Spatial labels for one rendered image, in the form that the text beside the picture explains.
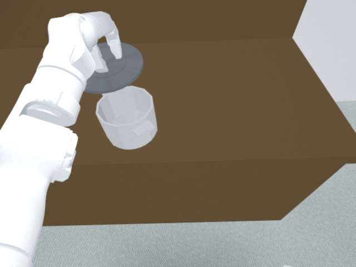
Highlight robot left hand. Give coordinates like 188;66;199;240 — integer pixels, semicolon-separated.
82;11;122;73

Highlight table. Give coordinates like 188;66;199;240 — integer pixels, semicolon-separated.
0;0;356;226

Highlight pot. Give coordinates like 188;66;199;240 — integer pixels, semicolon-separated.
96;86;157;150

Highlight left robot upper arm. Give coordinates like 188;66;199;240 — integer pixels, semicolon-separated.
0;114;78;267

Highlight robot left forearm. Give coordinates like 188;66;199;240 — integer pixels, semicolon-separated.
0;13;98;153

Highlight knob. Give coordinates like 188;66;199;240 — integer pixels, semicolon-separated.
100;47;117;65

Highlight lid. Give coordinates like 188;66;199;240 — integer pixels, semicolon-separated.
84;42;144;94

